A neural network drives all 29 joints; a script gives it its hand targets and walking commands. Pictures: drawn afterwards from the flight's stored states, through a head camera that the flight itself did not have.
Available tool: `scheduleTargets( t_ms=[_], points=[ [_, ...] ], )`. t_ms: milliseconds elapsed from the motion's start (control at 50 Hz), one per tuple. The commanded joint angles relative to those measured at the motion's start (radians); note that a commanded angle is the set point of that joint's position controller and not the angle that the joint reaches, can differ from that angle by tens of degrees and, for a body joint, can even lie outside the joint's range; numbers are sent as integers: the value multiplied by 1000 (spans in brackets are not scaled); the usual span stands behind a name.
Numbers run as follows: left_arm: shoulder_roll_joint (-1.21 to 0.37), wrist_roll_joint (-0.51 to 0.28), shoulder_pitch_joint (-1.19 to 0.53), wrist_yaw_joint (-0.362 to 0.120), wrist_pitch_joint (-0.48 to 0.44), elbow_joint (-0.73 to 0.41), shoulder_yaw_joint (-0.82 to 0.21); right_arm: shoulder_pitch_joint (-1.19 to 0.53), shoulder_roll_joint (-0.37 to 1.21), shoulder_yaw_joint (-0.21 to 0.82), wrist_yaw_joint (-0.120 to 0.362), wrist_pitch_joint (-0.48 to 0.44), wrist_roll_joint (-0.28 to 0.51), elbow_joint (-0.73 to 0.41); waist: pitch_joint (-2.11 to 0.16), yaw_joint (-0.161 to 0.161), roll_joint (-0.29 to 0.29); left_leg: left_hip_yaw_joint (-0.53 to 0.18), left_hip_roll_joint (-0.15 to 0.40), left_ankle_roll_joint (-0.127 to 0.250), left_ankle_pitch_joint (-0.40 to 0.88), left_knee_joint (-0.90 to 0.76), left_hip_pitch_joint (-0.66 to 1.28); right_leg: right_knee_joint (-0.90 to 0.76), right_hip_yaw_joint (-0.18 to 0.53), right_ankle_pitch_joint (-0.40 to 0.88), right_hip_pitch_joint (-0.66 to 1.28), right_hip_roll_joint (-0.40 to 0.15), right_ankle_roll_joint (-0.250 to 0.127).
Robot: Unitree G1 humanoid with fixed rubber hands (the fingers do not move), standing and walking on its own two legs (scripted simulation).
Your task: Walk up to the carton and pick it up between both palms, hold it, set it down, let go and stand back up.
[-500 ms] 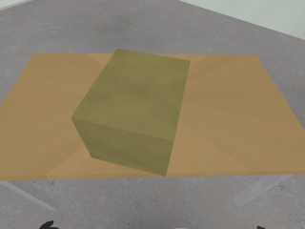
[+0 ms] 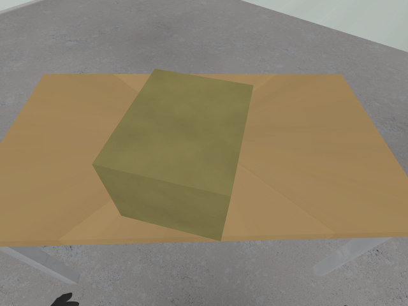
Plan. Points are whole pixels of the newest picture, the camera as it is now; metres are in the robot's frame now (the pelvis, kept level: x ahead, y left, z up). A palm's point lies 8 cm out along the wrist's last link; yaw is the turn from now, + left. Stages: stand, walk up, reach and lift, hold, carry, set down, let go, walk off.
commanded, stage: walk up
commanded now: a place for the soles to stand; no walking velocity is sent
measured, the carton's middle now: (186, 151) +0.46 +0.05 -0.01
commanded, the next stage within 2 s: reach and lift in 1.04 s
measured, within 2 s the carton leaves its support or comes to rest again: neither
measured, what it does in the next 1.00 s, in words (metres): stands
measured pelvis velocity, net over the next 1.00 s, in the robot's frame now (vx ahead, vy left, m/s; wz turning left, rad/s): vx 0.02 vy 0.01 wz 0.00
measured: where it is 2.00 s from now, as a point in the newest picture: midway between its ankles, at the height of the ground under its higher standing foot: outside the picture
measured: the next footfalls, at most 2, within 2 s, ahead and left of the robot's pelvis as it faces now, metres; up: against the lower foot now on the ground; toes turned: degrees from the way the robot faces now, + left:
none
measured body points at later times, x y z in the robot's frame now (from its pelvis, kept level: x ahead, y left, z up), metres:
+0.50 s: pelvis +0.03 +0.02 +0.00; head +0.06 +0.03 +0.45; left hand +0.12 +0.33 -0.13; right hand +0.11 -0.30 -0.12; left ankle -0.03 +0.10 -0.74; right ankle +0.04 -0.09 -0.74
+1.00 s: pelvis +0.02 +0.01 +0.00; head +0.04 +0.02 +0.45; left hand +0.12 +0.32 -0.12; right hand +0.11 -0.30 -0.12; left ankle -0.03 +0.10 -0.74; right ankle +0.04 -0.09 -0.74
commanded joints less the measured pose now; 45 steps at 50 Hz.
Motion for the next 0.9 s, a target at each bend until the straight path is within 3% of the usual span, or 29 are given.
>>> scheduleTargets(
  t_ms=[0,20,40,60,80,100,120,200,240,260,300,320,340,400,460,480,500,540,560,600,620,640,660,680,740,780,820,860,880],
  points=[
    [254,17,-2,31,-41,-37,75,22,-218,-37,19,16,-32,-67,-165,5,-41,-99,60,21,-111,17,-132,-214,369,-303,108,-296,-110],
    [251,17,-26,31,-40,-44,68,48,-196,-33,20,19,-34,-60,-151,-14,-56,-115,68,20,-93,16,-120,-211,364,-276,92,-301,-111],
    [243,16,-41,33,-39,-45,62,76,-197,-37,20,20,-38,-57,-154,-23,-2,-115,77,19,-83,-30,-83,-180,338,-208,69,-308,-116],
    [229,13,-44,31,-38,-47,53,69,-207,-48,18,15,-37,-49,-173,-26,-14,-133,95,28,-41,-102,-32,-139,285,-166,43,-254,-78],
    [208,11,-45,26,-38,-46,46,47,-213,-43,17,11,-31,-54,-178,-24,22,-181,128,42,52,-176,-5,-107,210,-103,40,-188,-30],
    [185,3,-61,24,-43,-49,40,22,-218,-37,16,2,-26,-72,-174,-3,28,-197,143,42,167,-174,-20,-59,141,41,85,-133,-4],
    [191,4,-41,25,-47,-49,49,10,-229,-41,18,1,-20,-67,-215,14,43,-180,149,42,243,-166,4,-48,126,109,117,-142,-4],
    [217,2,-24,34,-47,-49,56,2,-210,-40,7,3,-16,-89,-255,3,61,-156,143,16,408,-102,34,-23,127,280,175,-172,-29],
    [232,6,-7,38,-44,-59,63,29,-212,-39,3,10,-9,-95,-285,6,29,-145,149,6,457,-51,34,-8,130,329,190,-176,-44],
    [229,3,7,42,-41,-51,59,18,-211,-41,4,10,-12,-100,-289,1,16,-145,141,23,432,-46,41,-7,133,336,189,-184,-52],
    [206,4,3,43,-42,-52,56,9,-205,-42,3,14,-14,-114,-263,5,84,-132,138,10,385,-62,13,-7,139,319,182,-186,-55],
    [215,6,1,43,-39,-50,59,14,-212,-49,-2,17,-13,-117,-241,4,37,-145,142,-2,392,-63,-14,1,131,300,192,-184,-53],
    [220,4,2,42,-37,-46,61,17,-215,-46,1,20,-9,-129,-240,8,31,-164,143,4,367,-93,9,-17,143,270,191,-192,-47],
    [214,6,-15,44,-39,-51,60,30,-210,-50,1,16,-18,-127,-265,4,44,-151,143,8,431,-78,13,1,142,305,200,-194,-50],
    [215,6,-23,38,-35,-48,56,45,-212,-56,-1,19,-14,-120,-248,-6,96,-140,139,18,372,-76,58,7,122,239,125,-172,-45],
    [203,1,-25,41,-31,-52,56,34,-213,-58,-1,18,-21,-143,-215,-7,78,-159,149,14,369,-98,60,4,108,203,89,-159,-39],
    [200,7,-36,41,-33,-45,55,24,-219,-58,1,17,-16,-142,-223,-2,43,-160,148,38,331,-100,64,-3,85,169,97,-152,-31],
    [223,12,-32,39,-36,-57,66,15,-204,-46,4,17,-19,-147,-207,-1,55,-157,140,42,284,-101,34,-23,115,166,109,-165,-26],
    [217,13,-24,37,-37,-48,65,24,-216,-53,5,16,-19,-145,-234,-2,39,-164,150,37,312,-90,26,-7,126,193,145,-168,-40],
    [209,6,-14,38,-36,-56,59,32,-224,-50,1,19,-19,-143,-236,-1,70,-162,145,19,340,-92,12,-14,140,196,152,-181,-44],
    [213,3,-3,37,-36,-47,61,11,-207,-46,2,17,-19,-140,-240,6,67,-151,139,35,272,-98,45,-34,141,170,137,-181,-42],
    [225,14,5,36,-40,-60,62,31,-220,-51,5,18,-17,-151,-241,3,29,-147,143,29,315,-79,31,-7,143,217,155,-179,-49],
    [210,5,-11,38,-36,-50,60,34,-213,-52,-1,19,-19,-133,-238,1,71,-148,141,17,335,-81,24,-8,138,219,152,-179,-43],
    [208,8,3,38,-36,-51,57,23,-217,-51,1,17,-13,-137,-229,9,37,-153,145,21,326,-88,17,-10,118,212,153,-168,-35],
    [220,9,12,39,-35,-48,64,26,-220,-49,0,22,-20,-147,-212,5,38,-123,127,23,296,-74,16,-13,139,224,131,-179,-50],
    [206,2,-21,38,-35,-49,57,8,-216,-52,0,22,-19,-145,-198,-2,89,-153,136,17,246,-105,4,-25,146,154,119,-179,-47],
    [206,10,-31,34,-34,-47,55,5,-208,-41,3,19,-19,-147,-185,4,30,-156,139,28,236,-130,19,-39,128,159,107,-169,-27],
    [200,3,-25,33,-35,-53,54,16,-213,-43,3,18,-20,-135,-189,3,59,-156,139,20,257,-132,29,-48,147,155,103,-173,-34],
    [210,6,-19,32,-36,-46,59,18,-225,-50,6,19,-21,-136,-210,5,41,-147,133,33,245,-127,33,-40,118,167,132,-158,-21]
  ],
)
